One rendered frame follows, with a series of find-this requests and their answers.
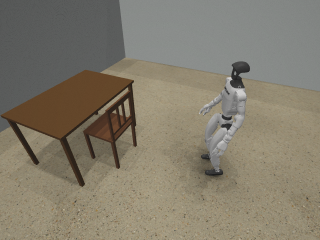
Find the left robot forearm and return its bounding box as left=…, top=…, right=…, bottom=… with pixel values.
left=223, top=116, right=244, bottom=143

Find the robot right upper arm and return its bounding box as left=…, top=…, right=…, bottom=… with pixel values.
left=221, top=77, right=232, bottom=96

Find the table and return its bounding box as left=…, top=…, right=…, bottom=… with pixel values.
left=0, top=70, right=136, bottom=187

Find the right robot thigh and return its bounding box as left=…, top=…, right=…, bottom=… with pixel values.
left=204, top=113, right=221, bottom=144

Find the robot left upper arm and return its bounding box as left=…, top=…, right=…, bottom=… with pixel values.
left=234, top=89, right=247, bottom=121

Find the robot torso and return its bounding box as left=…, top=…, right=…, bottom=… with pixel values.
left=218, top=79, right=246, bottom=128

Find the right robot forearm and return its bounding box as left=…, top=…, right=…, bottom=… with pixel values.
left=209, top=92, right=223, bottom=107

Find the chair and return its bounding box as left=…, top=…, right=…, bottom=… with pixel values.
left=83, top=91, right=137, bottom=169

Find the right robot hand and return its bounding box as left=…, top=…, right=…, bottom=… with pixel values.
left=199, top=104, right=212, bottom=116

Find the left robot hand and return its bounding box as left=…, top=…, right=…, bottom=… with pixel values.
left=211, top=140, right=228, bottom=157

